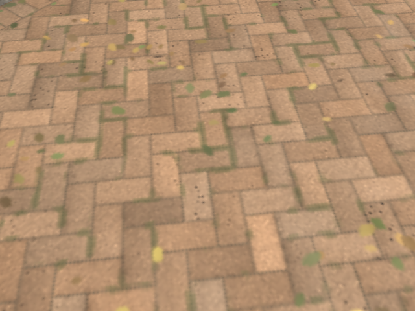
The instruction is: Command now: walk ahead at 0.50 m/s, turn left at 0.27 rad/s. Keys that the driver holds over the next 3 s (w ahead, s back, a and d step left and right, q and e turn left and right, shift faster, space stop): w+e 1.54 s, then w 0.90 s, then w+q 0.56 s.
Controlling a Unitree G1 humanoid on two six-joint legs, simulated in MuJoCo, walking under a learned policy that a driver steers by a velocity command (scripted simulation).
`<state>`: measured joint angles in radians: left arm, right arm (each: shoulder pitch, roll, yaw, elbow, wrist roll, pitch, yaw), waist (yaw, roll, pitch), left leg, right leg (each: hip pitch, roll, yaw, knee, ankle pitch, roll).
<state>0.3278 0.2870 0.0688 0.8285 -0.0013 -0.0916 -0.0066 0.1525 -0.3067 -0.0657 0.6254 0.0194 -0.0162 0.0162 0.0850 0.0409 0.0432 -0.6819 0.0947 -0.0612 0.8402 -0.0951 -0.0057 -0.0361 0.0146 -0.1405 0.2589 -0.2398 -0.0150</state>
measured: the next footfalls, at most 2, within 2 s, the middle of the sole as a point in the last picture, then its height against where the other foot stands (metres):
left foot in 0.16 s outside the picture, level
right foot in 0.68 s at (279, 304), level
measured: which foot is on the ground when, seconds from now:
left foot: up 0.00-0.14, down 0.16-0.68, up 0.70-1.00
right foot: down 0.00-0.16, up 0.18-0.66, down 0.68-1.00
